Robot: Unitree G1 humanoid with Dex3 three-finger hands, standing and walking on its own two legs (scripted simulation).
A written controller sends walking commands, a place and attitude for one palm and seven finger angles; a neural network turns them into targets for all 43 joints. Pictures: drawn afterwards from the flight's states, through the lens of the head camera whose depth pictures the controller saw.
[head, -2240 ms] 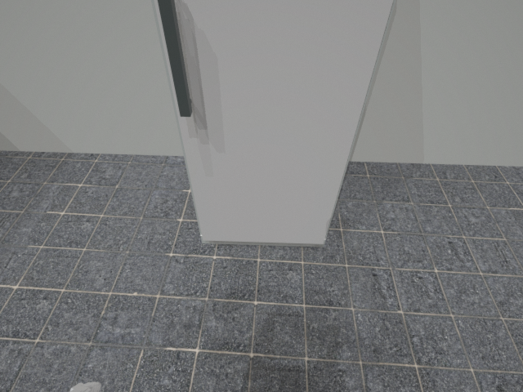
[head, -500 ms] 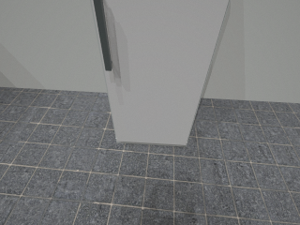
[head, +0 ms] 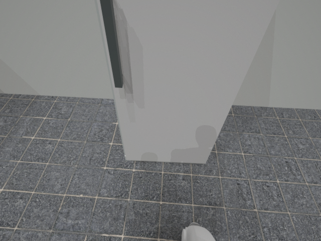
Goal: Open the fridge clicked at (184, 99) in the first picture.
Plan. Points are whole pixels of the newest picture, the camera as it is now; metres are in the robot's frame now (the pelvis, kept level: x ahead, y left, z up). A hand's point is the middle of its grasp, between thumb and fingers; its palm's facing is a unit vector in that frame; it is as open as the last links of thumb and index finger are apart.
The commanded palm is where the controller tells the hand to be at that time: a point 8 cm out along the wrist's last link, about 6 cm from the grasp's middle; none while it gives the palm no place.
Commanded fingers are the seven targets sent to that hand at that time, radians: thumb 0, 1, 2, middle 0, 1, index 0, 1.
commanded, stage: take the last steps up to it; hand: left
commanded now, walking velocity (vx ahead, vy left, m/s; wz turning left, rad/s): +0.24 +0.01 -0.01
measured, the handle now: (114, 44) +0.66 +0.17 +0.15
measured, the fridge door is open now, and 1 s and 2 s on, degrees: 0 0 0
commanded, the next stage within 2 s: come to a stop and stand still in 0.18 s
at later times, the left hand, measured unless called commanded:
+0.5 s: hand (103, 230) +0.19 +0.17 -0.18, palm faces +0.07 -0.98 -0.20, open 7.3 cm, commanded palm none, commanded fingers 0.00 0.90 0.90 -0.20 -0.30 -0.20 -0.30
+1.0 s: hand out of the picture +0.14 +0.16 -0.17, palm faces +0.03 -0.97 -0.24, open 7.4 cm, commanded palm none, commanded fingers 0.00 0.90 0.90 -0.20 -0.30 -0.20 -0.30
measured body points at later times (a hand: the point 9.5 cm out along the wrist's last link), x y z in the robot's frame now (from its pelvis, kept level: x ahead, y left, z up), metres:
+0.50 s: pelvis +0.16 -0.01 -0.01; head +0.17 -0.01 +0.44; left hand +0.18 +0.22 -0.16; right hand +0.23 -0.25 -0.16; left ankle +0.23 +0.13 -0.72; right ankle +0.19 -0.09 -0.74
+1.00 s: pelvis +0.12 -0.02 -0.01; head +0.12 -0.04 +0.44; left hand +0.14 +0.21 -0.15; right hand +0.17 -0.26 -0.17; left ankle +0.21 +0.12 -0.73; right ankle +0.11 -0.13 -0.74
